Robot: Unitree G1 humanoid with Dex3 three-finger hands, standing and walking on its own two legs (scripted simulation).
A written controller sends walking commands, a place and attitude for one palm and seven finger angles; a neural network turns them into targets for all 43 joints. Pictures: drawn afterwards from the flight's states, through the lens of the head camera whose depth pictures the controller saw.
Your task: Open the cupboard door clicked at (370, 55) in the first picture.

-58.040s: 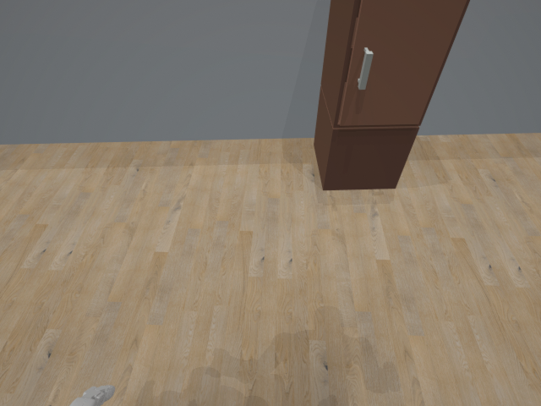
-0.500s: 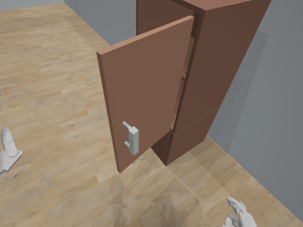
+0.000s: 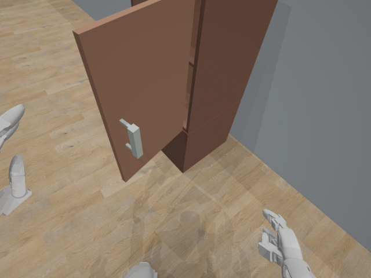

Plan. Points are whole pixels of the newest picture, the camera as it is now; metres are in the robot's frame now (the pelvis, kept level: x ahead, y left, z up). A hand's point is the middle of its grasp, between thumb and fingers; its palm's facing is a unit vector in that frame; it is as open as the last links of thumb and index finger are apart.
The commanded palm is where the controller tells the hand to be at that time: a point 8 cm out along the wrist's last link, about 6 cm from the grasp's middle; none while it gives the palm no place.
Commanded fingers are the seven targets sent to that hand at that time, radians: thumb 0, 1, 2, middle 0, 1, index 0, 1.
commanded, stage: step back with the hand held close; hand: left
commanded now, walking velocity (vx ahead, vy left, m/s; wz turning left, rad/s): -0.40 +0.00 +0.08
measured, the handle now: (130, 138) +0.49 +0.17 -0.08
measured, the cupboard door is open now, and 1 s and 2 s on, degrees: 100 100 100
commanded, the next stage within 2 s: stop stepping back and stand still in 0.06 s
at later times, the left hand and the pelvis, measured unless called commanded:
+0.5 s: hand out of the picture +0.03 +0.26 +0.18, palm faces +0.50 -0.73 -0.46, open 7.4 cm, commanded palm -0.03 +0.29 +0.18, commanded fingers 0.00 0.90 0.90 -0.20 -0.30 -0.20 -0.30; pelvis -0.15 -0.02 +0.00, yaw +3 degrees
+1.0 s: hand out of the picture +0.01 +0.23 +0.17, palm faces +0.45 -0.73 -0.52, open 7.4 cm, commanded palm -0.05 +0.27 +0.18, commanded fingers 0.00 0.90 0.90 -0.20 -0.30 -0.20 -0.30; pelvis -0.18 -0.04 -0.01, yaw +3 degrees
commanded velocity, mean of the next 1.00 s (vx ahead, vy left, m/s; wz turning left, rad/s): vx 0.12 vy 0.00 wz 0.01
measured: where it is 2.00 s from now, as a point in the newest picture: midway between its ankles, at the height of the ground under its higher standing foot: outside the picture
